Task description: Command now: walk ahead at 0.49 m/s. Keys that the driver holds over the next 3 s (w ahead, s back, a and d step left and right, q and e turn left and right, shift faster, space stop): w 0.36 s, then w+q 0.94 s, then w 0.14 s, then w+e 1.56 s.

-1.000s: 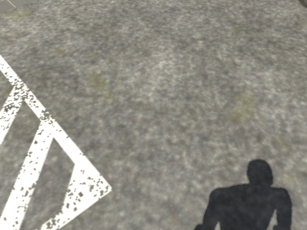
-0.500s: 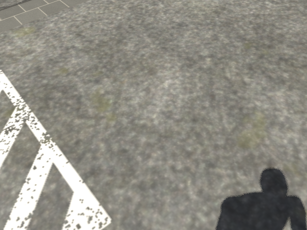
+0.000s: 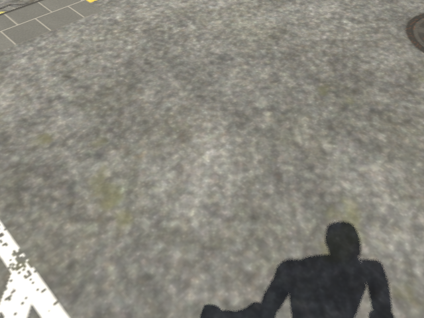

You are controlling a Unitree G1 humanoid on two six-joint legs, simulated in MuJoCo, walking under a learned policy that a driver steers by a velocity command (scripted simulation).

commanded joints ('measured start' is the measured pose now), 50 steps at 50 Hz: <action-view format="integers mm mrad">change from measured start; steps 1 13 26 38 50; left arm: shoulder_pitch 33 -194 71 186 -6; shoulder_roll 44 75 91 135 138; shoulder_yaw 13 15 34 45 42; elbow -43 -135 1 59 -104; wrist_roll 12 -10 32 12 5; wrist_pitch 5 -29 -43 2 -66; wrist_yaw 7 -49 -35 10 -5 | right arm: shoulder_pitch -37 93 -14 -349 -95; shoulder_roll -131 -189 -81 -39 -136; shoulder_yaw -21 -40 -34 -23 -75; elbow -54 -5 -82 -248 -265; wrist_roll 1 27 38 26 24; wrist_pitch -17 32 47 42 28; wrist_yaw -20 -41 -43 15 -2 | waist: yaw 46 3 15 106 22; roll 80 116 -20 6 3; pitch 54 51 8 109 -82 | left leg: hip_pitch -96 197 -520 -636 144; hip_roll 281 349 210 178 290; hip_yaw -213 -186 -200 -56 -466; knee -204 -22 829 380 -13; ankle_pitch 69 194 -10 142 159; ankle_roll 170 88 -40 -19 220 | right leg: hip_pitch -32 113 512 772 -47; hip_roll -42 66 -111 -163 16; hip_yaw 1 -68 5 -211 29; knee -139 -636 -1000 -955 100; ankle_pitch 153 114 298 419 -137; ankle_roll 28 -24 -154 -102 21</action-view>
